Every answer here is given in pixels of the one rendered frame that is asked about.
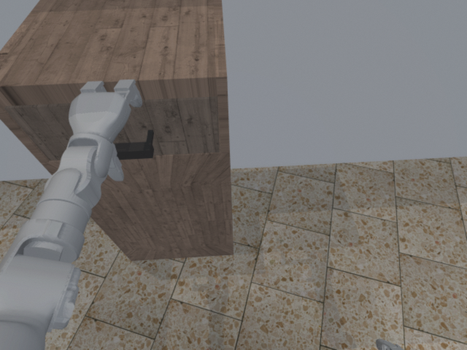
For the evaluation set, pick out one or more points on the robot left upper arm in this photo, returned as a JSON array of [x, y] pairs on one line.
[[36, 296]]

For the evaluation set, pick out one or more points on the handle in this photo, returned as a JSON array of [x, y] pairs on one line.
[[136, 150]]

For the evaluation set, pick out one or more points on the left robot hand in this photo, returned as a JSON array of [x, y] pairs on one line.
[[105, 114]]

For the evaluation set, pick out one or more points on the cabinet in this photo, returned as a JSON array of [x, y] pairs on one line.
[[168, 206]]

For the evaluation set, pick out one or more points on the left robot forearm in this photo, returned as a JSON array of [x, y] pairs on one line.
[[55, 229]]

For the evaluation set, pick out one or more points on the drawer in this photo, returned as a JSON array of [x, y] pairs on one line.
[[180, 125]]

